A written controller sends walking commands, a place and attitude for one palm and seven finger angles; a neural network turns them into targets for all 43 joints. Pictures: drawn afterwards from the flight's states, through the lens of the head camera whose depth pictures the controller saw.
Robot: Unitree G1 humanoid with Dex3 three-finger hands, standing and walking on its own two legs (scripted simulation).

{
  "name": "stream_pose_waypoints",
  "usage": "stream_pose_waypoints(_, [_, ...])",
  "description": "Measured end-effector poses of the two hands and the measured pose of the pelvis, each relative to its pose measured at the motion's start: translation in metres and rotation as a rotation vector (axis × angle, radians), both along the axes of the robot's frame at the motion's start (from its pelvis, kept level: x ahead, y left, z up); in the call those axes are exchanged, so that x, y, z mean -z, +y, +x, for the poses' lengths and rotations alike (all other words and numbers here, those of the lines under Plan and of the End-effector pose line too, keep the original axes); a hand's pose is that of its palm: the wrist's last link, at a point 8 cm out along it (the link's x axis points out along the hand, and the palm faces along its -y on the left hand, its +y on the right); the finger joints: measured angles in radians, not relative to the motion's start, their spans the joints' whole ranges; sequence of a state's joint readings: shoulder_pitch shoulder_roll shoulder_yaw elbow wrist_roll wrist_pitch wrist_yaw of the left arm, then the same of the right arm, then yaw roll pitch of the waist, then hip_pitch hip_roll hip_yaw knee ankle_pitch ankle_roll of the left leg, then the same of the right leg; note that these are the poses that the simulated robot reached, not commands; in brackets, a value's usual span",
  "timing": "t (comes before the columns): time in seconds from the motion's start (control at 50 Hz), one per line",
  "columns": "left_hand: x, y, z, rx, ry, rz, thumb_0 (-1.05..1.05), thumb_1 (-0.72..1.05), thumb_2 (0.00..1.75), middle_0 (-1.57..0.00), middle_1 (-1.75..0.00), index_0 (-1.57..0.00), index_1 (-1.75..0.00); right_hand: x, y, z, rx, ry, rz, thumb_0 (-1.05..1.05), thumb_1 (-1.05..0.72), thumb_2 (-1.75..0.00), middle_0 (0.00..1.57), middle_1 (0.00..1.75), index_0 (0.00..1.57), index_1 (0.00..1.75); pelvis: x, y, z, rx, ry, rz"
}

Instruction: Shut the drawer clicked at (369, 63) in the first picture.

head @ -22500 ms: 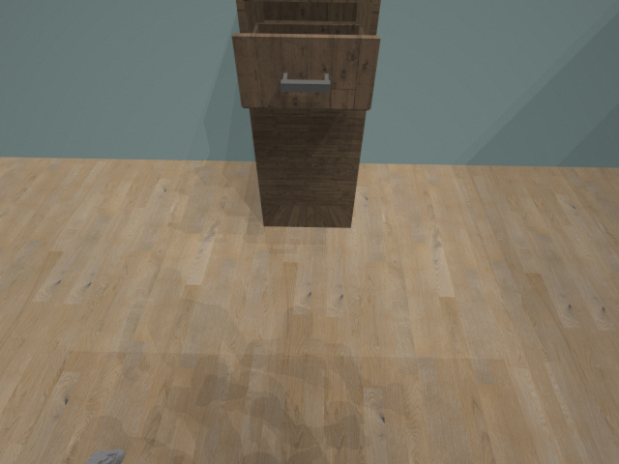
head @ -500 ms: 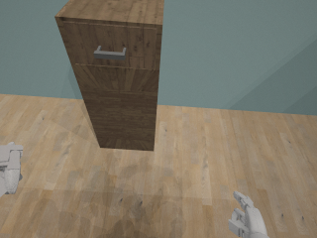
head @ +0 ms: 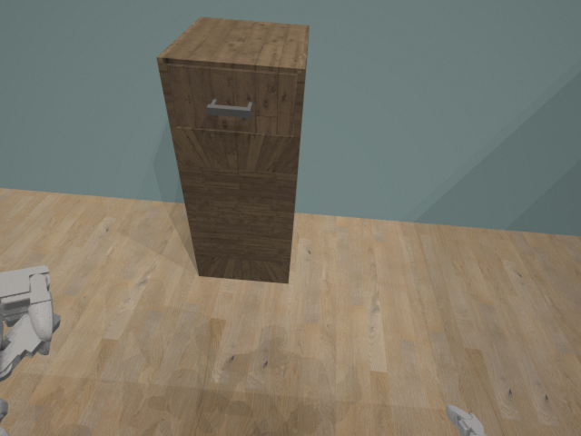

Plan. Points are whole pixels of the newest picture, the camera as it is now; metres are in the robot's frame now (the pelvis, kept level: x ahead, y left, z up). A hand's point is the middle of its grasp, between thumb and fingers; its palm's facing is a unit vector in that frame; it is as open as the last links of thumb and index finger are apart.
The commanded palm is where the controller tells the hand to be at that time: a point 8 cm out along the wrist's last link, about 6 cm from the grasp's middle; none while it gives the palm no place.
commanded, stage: stop stepping back and stand still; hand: left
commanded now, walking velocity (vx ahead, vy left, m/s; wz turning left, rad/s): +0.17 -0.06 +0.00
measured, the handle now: (230, 107) +0.92 +0.23 +0.04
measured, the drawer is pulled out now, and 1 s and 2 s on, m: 0.00 0.00 0.00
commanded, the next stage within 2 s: let the arm hang, fingers relaxed in 0.70 s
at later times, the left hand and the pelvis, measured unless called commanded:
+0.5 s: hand (30, 420) +0.09 +0.22 +0.16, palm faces +0.46 -0.79 -0.40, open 3.2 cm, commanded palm +0.05 +0.26 +0.18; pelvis -0.07 -0.02 +0.00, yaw +3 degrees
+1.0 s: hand out of the picture +0.07 +0.22 -0.11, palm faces +0.16 -0.93 -0.32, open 3.0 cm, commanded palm none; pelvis -0.06 +0.00 -0.01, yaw +7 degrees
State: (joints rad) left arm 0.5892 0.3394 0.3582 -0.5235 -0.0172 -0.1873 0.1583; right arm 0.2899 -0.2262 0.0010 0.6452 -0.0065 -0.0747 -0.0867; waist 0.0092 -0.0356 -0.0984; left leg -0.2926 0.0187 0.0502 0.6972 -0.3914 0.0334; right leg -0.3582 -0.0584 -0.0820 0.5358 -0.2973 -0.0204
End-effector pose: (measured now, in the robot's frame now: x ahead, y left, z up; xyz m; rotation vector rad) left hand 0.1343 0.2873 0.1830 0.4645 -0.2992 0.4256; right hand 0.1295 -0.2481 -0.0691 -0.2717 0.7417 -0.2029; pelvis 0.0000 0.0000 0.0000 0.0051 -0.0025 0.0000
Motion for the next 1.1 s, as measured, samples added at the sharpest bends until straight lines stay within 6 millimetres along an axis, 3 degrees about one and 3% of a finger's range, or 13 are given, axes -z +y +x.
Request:
stream_pose_waypoints(0.1, [0.009,-0.002,-0.014,0.049,-0.006,0.015,0.01,0.89,0.90,-1.41,-1.60,-1.40,-1.60,-0.001,0.000,-0.034,0.030,-0.061,-0.006,0.02,-0.90,-0.89,0.20,0.30,0.21,0.30,0.008,0.004,-0.030,-0.014,-0.056,0.016])
stream_pose_waypoints(0.26, [-0.025,-0.017,-0.057,0.044,-0.022,0.155,0.01,0.89,0.90,-1.41,-1.60,-1.41,-1.60,0.014,0.012,-0.067,-0.004,-0.010,0.100,0.02,-0.90,-0.90,0.20,0.30,0.21,0.30,0.000,-0.012,-0.046,-0.036,-0.052,-0.009])
stream_pose_waypoints(0.38, [-0.004,-0.017,-0.077,-0.047,0.033,0.109,0.01,0.89,0.90,-1.41,-1.60,-1.41,-1.60,0.039,0.001,-0.061,-0.070,0.067,0.101,0.02,-0.90,-0.89,0.21,0.31,0.21,0.30,0.011,-0.022,-0.067,-0.061,-0.058,0.000])
stream_pose_waypoints(0.48, [0.005,-0.025,-0.083,-0.040,0.066,0.014,0.01,0.89,0.90,-1.41,-1.60,-1.41,-1.60,0.012,-0.009,-0.053,-0.060,0.018,0.057,0.02,-0.90,-0.89,0.21,0.30,0.21,0.30,-0.002,-0.024,-0.067,-0.059,-0.035,0.028])
stream_pose_waypoints(0.58, [-0.002,-0.027,-0.079,0.019,0.009,0.033,0.01,0.89,0.90,-1.41,-1.60,-1.41,-1.60,-0.011,-0.013,-0.036,-0.070,-0.079,-0.032,0.02,-0.90,-0.89,0.21,0.30,0.21,0.30,0.001,-0.016,-0.066,-0.065,-0.018,0.003])
stream_pose_waypoints(0.72, [-0.019,-0.011,-0.069,-0.005,-0.011,0.144,0.01,0.89,0.90,-1.41,-1.60,-1.41,-1.60,-0.007,0.006,-0.022,-0.081,-0.116,0.043,0.01,-0.90,-0.90,0.20,0.30,0.20,0.30,0.003,-0.014,-0.063,-0.085,-0.034,0.010])
stream_pose_waypoints(0.8, [-0.011,-0.011,-0.067,-0.032,0.054,0.148,0.01,0.89,0.90,-1.41,-1.60,-1.40,-1.60,0.011,0.019,-0.019,-0.105,-0.069,0.109,0.01,-0.90,-0.90,0.20,0.30,0.20,0.30,0.006,-0.016,-0.058,-0.086,-0.034,-0.002])
stream_pose_waypoints(0.84, [0.020,-0.006,-0.057,-0.022,0.183,0.111,0.00,0.89,0.90,-1.41,-1.60,-1.40,-1.60,0.025,0.022,-0.020,-0.146,-0.007,0.137,0.01,-0.90,-0.90,0.20,0.30,0.20,0.30,0.007,-0.015,-0.057,-0.111,-0.014,-0.007])
stream_pose_waypoints(0.9, [0.112,0.009,-0.047,-0.081,0.518,-0.091,0.00,0.90,0.90,-1.38,-1.58,-1.38,-1.58,0.050,0.023,-0.028,-0.172,0.128,0.152,0.01,-0.90,-0.89,0.20,0.30,0.21,0.30,0.010,-0.009,-0.057,-0.137,0.005,-0.004])
stream_pose_waypoints(0.94, [0.180,0.006,-0.056,-0.119,0.746,-0.242,0.00,0.90,0.90,-1.35,-1.54,-1.34,-1.55,0.062,0.023,-0.038,-0.168,0.195,0.148,0.01,-0.90,-0.89,0.20,0.30,0.21,0.30,0.015,-0.005,-0.057,-0.146,0.005,-0.006])
stream_pose_waypoints(1.0, [0.261,-0.022,-0.091,-0.116,1.069,-0.425,0.00,0.91,0.90,-1.27,-1.47,-1.26,-1.47,0.067,0.023,-0.062,-0.136,0.291,0.128,0.01,-0.90,-0.89,0.20,0.30,0.20,0.30,0.014,-0.001,-0.058,-0.129,-0.010,0.008])
stream_pose_waypoints(1.04, [0.296,-0.046,-0.120,-0.086,1.243,-0.522,0.01,0.91,0.90,-1.20,-1.40,-1.20,-1.41,0.065,0.023,-0.081,-0.108,0.347,0.111,0.01,-0.91,-0.89,0.20,0.30,0.20,0.30,0.011,0.001,-0.059,-0.121,-0.017,0.009])
stream_pose_waypoints(1.1, [0.313,-0.041,-0.152,-0.166,1.331,-0.570,0.01,0.90,0.90,-1.11,-1.37,-1.10,-1.30,0.061,0.023,-0.110,-0.090,0.447,0.083,0.01,-0.91,-0.89,0.20,0.30,0.20,0.30,0.006,0.001,-0.061,-0.123,-0.020,-0.001])
